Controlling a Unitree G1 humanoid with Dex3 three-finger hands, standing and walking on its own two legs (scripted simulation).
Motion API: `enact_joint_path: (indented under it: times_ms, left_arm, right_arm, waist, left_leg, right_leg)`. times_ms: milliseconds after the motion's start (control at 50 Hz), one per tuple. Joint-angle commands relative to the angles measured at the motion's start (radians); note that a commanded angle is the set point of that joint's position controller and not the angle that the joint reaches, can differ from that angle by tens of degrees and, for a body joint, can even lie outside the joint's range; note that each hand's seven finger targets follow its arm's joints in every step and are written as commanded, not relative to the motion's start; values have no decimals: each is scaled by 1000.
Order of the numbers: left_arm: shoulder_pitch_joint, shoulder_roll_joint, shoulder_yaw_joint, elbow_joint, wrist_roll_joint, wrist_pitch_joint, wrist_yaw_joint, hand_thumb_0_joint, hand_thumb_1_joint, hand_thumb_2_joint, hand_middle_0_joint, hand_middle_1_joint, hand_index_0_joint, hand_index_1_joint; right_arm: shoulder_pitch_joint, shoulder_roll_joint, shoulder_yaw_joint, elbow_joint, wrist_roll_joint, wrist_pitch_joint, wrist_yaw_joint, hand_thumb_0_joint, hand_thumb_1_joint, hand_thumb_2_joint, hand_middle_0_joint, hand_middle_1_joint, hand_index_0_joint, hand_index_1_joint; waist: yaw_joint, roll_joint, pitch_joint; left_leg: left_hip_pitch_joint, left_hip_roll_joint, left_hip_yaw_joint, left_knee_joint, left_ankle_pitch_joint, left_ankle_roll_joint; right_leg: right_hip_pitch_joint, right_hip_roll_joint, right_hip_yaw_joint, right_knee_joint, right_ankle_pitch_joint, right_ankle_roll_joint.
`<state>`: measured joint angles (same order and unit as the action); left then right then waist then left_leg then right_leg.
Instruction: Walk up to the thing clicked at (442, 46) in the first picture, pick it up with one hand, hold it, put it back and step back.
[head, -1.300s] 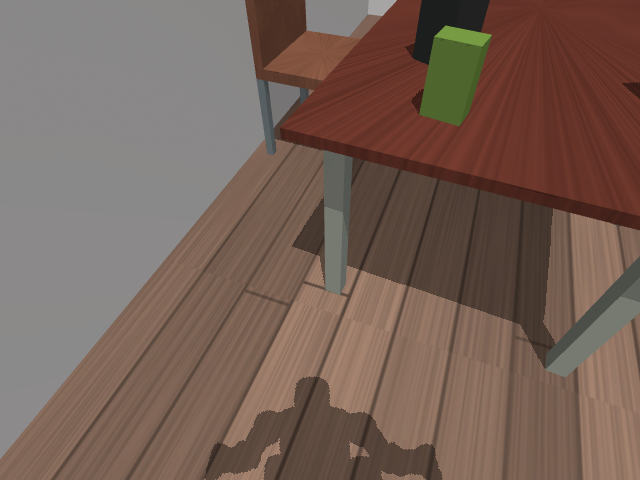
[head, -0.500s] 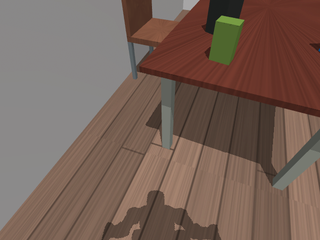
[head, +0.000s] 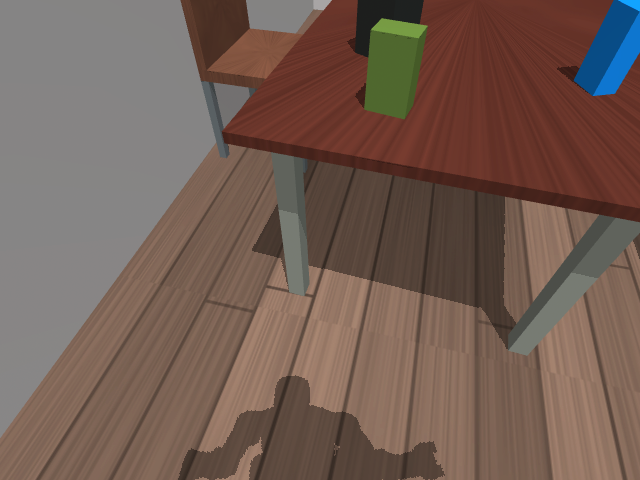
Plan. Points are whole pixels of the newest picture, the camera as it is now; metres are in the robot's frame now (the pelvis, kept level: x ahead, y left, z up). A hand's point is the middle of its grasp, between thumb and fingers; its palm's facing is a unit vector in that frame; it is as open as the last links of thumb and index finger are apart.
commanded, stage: walk up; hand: left
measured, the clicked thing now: (393, 70) +0.92 -0.11 +0.07
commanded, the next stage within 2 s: none
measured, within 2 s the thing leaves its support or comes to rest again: neither
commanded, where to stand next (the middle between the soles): +0.37 -0.16 m, yaw -17 degrees
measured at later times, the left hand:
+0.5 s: hand (230, 425) +0.24 +0.17 -0.18, palm faces -0.23 -0.92 -0.31, open 7.4 cm
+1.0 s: hand (326, 288) +0.47 +0.03 -0.13, palm faces -0.32 -0.86 -0.40, open 7.4 cm
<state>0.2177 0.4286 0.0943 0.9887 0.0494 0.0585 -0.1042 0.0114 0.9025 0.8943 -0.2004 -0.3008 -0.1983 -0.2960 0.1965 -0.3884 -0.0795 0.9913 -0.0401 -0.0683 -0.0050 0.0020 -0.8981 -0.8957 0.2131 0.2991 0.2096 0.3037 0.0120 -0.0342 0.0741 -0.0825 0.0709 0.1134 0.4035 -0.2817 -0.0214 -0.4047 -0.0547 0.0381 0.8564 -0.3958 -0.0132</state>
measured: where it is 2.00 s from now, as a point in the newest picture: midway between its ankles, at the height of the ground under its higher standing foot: (396, 449)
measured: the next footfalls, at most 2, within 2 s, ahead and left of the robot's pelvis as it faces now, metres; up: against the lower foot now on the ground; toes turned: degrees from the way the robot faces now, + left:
right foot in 0.12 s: +0.13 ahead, -0.20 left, +0.00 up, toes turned -7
left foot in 0.42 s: +0.26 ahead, +0.02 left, +0.00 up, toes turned -4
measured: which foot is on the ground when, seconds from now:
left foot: down 0.00-0.12, up 0.14-0.40, down 0.42-0.82, up 0.84-1.00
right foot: up 0.00-0.10, down 0.12-0.44, up 0.46-0.80, down 0.82-1.00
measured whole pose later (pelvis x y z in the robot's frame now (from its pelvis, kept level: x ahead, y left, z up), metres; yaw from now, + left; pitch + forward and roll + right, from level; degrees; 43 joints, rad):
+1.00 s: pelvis +0.27 -0.18 -0.02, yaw -17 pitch -3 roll +0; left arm 0.19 0.38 0.03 0.79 0.01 -0.05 -0.03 0.01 0.90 0.89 -0.20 -0.30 -0.20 -0.30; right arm 0.31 -0.42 -0.04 0.82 -0.01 -0.03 0.01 0.01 -0.90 -0.90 0.21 0.30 0.20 0.30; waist -0.02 0.05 0.12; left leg -0.43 0.09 0.01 1.09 -0.46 0.03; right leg -0.37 0.03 -0.01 0.66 -0.24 -0.05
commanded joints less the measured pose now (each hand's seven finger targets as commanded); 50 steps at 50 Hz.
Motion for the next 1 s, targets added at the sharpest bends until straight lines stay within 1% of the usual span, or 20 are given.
enact_joint_path:
  times_ms: [0,80,100,120,140,240,340,380,400,420,440,500,620,700,760,780,800,820,920,980]
  left_arm:
    - [-63,153,45,-145,-6,-39,-25,0,900,900,-200,-300,-200,-300]
    - [165,203,73,-78,-2,-58,-7,0,900,900,-200,-300,-200,-300]
    - [288,280,100,-67,-2,-66,11,0,900,900,-200,-300,-200,-300]
    - [285,362,110,-114,-9,-74,24,0,900,900,-200,-300,-200,-300]
    - [206,376,103,-148,-20,-79,29,0,900,900,-200,-300,-200,-300]
    - [70,263,63,-208,-31,-90,53,0,900,900,-200,-300,-200,-300]
    - [62,249,55,-257,-29,-103,50,0,900,900,-200,-300,-200,-300]
    - [-19,223,39,-285,-31,-100,49,0,900,900,-200,-300,-200,-300]
    - [11,146,18,-295,-30,-96,49,0,900,900,-200,-300,-200,-300]
    - [48,68,-4,-308,-30,-100,55,0,900,900,-200,-300,-200,-300]
    - [91,183,21,-280,-25,-90,68,0,900,900,-200,-300,-200,-300]
    - [134,218,34,-221,-33,-94,63,0,900,900,-200,-300,-200,-300]
    - [12,130,17,-261,-44,-93,33,0,900,900,-200,-300,-200,-300]
    - [-27,123,19,-264,-38,-95,19,0,900,900,-200,-300,-200,-300]
    - [93,149,31,-204,-39,-108,43,0,900,900,-200,-300,-200,-300]
    - [165,201,52,-190,-36,-120,56,0,900,900,-200,-300,-200,-300]
    - [197,286,73,-204,-32,-127,72,0,900,900,-200,-300,-200,-300]
    - [172,324,70,-229,-46,-121,75,0,900,900,-200,-300,-200,-300]
    - [24,229,27,-248,-50,-129,102,0,900,900,-200,-300,-200,-300]
    - [14,212,16,-241,-38,-137,113,0,900,900,-200,-300,-200,-300]
  right_arm:
    - [-52,-317,-89,-113,-13,-25,-9,0,-900,-900,200,300,200,300]
    - [-77,-270,-69,-146,-12,2,-6,0,-900,-900,200,300,200,300]
    - [-64,-199,-41,-167,-7,8,-7,0,-900,-900,200,300,200,300]
    - [-70,-167,-18,-218,23,6,3,0,-900,-900,200,300,200,300]
    - [-69,-240,-40,-203,17,11,0,0,-900,-900,200,300,200,300]
    - [108,-253,-44,-134,26,-1,19,0,-900,-900,200,300,200,300]
    - [131,-236,-53,-178,15,-21,32,0,-900,-900,200,300,200,300]
    - [280,-227,-66,-153,7,-40,18,0,-900,-900,200,300,200,300]
    - [361,-289,-88,-131,-2,-49,4,0,-900,-900,200,300,200,300]
    - [400,-381,-103,-146,-20,-60,-4,0,-900,-900,200,300,200,300]
    - [276,-398,-102,-199,16,-61,-3,0,-900,-900,200,300,200,300]
    - [144,-306,-66,-230,28,-64,-3,0,-900,-900,200,300,200,300]
    - [227,-287,-58,-226,17,-65,2,0,-900,-900,200,300,200,300]
    - [188,-305,-62,-260,17,-43,11,0,-900,-900,200,300,200,300]
    - [179,-255,-38,-274,26,-16,8,0,-900,-900,200,300,200,300]
    - [216,-199,-16,-278,30,-14,7,0,-900,-900,200,300,200,300]
    - [266,-118,13,-298,36,-11,8,0,-900,-900,200,300,200,300]
    - [241,-222,-17,-285,41,8,-4,0,-900,-900,200,300,200,300]
    - [264,-219,-21,-196,30,30,-2,0,-900,-900,200,300,200,300]
    - [241,-194,-15,-180,22,42,0,0,-900,-900,200,300,200,300]
  waist:
    - [-20,211,20]
    - [81,-1,-63]
    - [155,-269,-77]
    - [134,-416,-44]
    - [89,-225,-11]
    - [-5,-120,2]
    - [-11,-77,-15]
    - [-122,-24,-60]
    - [-161,161,-79]
    - [-155,363,-67]
    - [-99,202,-46]
    - [-15,135,52]
    - [-53,202,12]
    - [-52,217,-32]
    - [18,90,-99]
    - [60,-60,-154]
    - [54,-311,-189]
    - [65,-228,-182]
    - [-22,-79,-48]
    - [-20,-96,-71]
  left_leg:
    - [-74,242,-79,-128,-83,191]
    - [-318,126,45,264,-255,133]
    - [-450,22,85,599,-263,95]
    - [-630,-92,11,787,-400,50]
    - [-575,-16,-112,817,-347,37]
    - [-392,49,-120,591,-190,54]
    - [-259,4,-74,332,-101,51]
    - [43,-26,-54,157,65,45]
    - [192,23,-165,56,-69,61]
    - [220,279,-639,-117,-348,128]
    - [91,417,-847,-233,-498,204]
    - [-31,299,-510,-183,-225,192]
    - [4,206,-108,-49,530,216]
    - [-92,194,-57,0,359,188]
    - [-188,141,-8,266,360,144]
    - [-260,98,17,487,250,114]
    - [-441,-12,10,704,-219,65]
    - [-495,-34,-87,822,-314,53]
    - [-399,42,-136,716,-166,56]
    - [-344,39,-115,551,-149,39]
  right_leg:
    - [-6,-61,-32,-139,39,6]
    - [352,62,-157,-217,103,-10]
    - [430,-9,53,-397,-112,-64]
    - [381,-236,581,-680,-268,-188]
    - [281,-321,710,-694,-336,-272]
    - [131,-170,327,-561,-93,-223]
    - [70,-157,273,-519,-2,-217]
    - [-115,-106,182,-312,76,-161]
    - [-251,23,103,-79,17,-109]
    - [-433,187,81,222,-132,-56]
    - [-395,127,159,315,-143,-49]
    - [-310,28,147,297,43,-16]
    - [-175,10,11,35,89,5]
    - [47,19,-82,-182,176,-19]
    - [307,83,-110,-305,265,-39]
    - [425,51,-41,-357,262,-58]
    - [508,-205,354,-432,300,-137]
    - [431,-330,609,-520,228,-289]
    - [130,-168,252,-446,331,-223]
    - [89,-154,200,-407,441,-224]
